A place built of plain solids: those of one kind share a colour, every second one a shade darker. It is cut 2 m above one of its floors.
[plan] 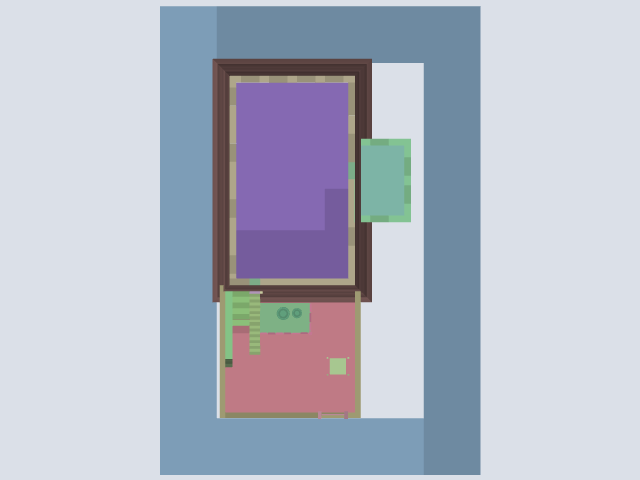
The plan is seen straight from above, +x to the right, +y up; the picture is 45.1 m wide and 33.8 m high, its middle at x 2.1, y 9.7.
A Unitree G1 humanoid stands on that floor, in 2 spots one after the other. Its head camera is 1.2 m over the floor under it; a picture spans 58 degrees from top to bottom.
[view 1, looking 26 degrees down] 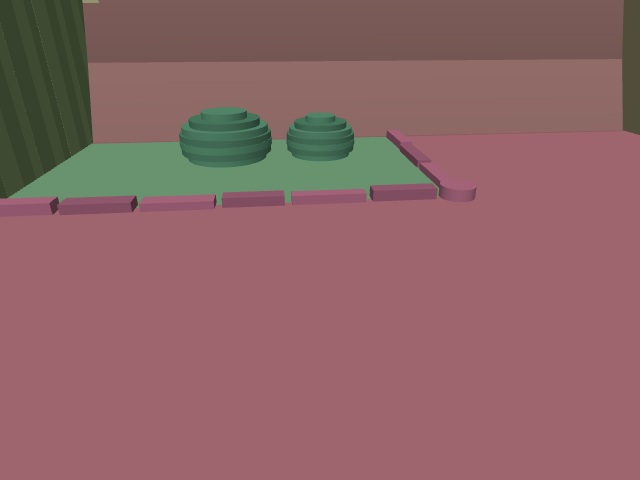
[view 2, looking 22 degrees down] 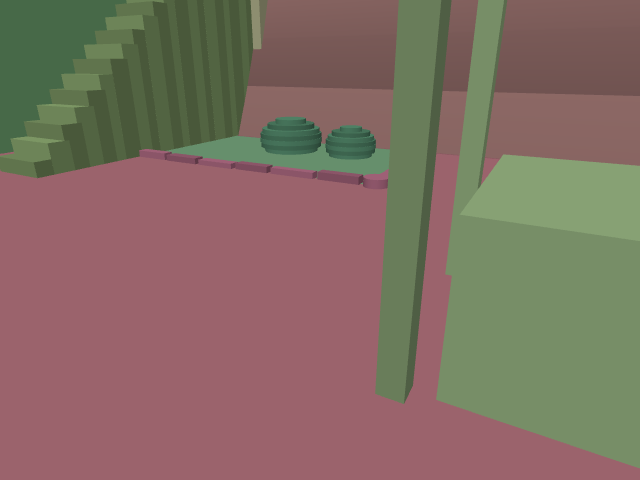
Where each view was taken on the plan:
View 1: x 0.00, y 0.00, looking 84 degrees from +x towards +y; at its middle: floor_court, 2.74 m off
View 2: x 3.02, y -1.14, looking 118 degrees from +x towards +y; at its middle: floor_court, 3.20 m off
